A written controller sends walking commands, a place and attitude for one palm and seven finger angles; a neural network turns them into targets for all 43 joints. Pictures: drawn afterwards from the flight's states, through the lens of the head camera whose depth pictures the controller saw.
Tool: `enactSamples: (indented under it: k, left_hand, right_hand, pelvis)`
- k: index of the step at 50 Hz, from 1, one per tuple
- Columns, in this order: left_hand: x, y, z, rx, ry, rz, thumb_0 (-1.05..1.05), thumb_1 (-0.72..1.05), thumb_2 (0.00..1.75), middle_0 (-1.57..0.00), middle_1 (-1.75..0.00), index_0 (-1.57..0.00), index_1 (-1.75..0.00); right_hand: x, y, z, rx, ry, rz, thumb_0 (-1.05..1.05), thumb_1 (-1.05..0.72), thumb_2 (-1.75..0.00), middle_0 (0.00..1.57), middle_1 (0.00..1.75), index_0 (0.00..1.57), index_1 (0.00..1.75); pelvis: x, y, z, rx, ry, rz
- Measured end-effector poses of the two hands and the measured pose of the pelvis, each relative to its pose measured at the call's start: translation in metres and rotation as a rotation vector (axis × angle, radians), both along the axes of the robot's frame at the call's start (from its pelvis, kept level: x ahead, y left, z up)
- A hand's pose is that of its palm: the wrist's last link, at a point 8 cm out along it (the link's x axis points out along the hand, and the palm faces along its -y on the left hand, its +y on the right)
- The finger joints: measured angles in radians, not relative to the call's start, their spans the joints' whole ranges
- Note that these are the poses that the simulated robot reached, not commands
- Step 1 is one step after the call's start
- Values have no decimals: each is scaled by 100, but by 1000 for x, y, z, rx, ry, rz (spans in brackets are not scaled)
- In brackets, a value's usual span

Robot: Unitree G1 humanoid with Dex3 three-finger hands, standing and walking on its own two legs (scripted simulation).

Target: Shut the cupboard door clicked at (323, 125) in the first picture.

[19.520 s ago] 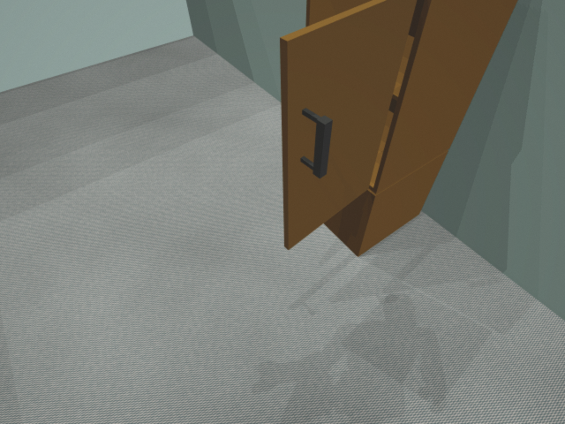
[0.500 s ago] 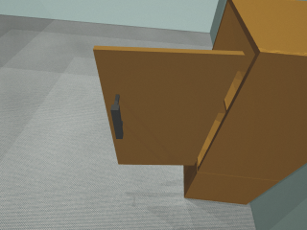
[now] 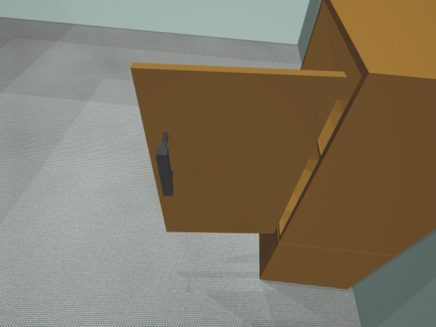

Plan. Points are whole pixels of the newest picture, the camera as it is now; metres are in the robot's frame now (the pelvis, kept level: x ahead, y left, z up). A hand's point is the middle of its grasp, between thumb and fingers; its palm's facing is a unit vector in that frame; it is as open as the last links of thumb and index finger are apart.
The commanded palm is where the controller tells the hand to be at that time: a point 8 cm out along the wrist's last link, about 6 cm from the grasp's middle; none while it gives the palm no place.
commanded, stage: shuffle to correct the standing spot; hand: left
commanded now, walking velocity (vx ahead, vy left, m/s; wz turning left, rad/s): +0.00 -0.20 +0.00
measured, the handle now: (166, 165) +0.42 +0.14 +0.03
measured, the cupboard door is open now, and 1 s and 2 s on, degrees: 96 96 96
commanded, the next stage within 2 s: come to a stop and stand still in 0.18 s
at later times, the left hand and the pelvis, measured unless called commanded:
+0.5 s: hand out of the picture -0.03 +0.08 -0.19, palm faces +0.09 -0.99 -0.13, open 7.3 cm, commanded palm none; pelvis +0.00 -0.07 -0.01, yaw +3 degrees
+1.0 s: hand out of the picture -0.03 +0.17 -0.18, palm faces +0.06 -0.97 -0.23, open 7.4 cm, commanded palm none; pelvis -0.05 -0.02 -0.01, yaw +2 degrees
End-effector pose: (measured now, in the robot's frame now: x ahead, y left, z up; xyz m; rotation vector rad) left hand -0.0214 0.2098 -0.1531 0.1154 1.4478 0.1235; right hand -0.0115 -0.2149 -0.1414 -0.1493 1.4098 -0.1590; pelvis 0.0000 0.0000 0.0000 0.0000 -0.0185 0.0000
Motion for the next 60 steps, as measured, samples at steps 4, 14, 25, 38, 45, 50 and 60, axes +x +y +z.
enactSamples:
  k: [4, 14, 25, 38, 45, 50, 60]
  left_hand:
    - [-6, -6, -1, -3, 25, 2, 0, 91, 90, -19, -30, -20, -29]
    - [-4, -32, 1, 40, 13, 9, 0, 91, 90, -19, -30, -20, -29]
    - [-12, -81, -10, -24, -32, 75, 1, 92, 90, -20, -30, -20, -29]
    - [-24, -56, 1, 25, -51, 37, 1, 91, 90, -20, -30, -20, -29]
    - [-18, -10, 5, 74, -122, 21, 1, 91, 90, -20, -30, -20, -29]
    - [-16, 12, 9, 89, -162, 16, 1, 91, 90, -19, -30, -20, -29]
    - [-42, 16, 5, 51, -98, 29, 0, 91, 90, -19, -30, -20, -29]
  right_hand:
    - [-2, -5, -1, -7, 7, -13, 0, -91, -90, 20, 30, 20, 30]
    - [-10, -49, -13, -7, 30, -34, 0, -91, -90, 20, 30, 20, 30]
    - [19, -72, -8, -23, 3, 43, 0, -92, -90, 20, 30, 20, 30]
    - [31, -65, -5, -18, -120, 44, 1, -94, -90, 20, 30, 20, 30]
    - [16, -42, -5, -8, -170, 52, 0, -94, -90, 20, 30, 20, 30]
    - [-4, -28, -3, -1, -143, 63, 0, -94, -90, 20, 30, 20, 30]
    - [-29, -8, -3, 8, -67, 58, 0, -91, -90, 20, 30, 20, 30]
  pelvis:
    - [-1, -7, -1, 5, 8, -2]
    - [-6, -45, -9, 1, 20, 3]
    - [-2, -68, -9, -22, 4, 46]
    - [-21, -51, -6, -18, -5, 23]
    - [-37, -28, -8, -11, -27, 30]
    - [-45, -15, -7, -9, -13, 33]
    - [-48, 1, -5, -10, 1, 38]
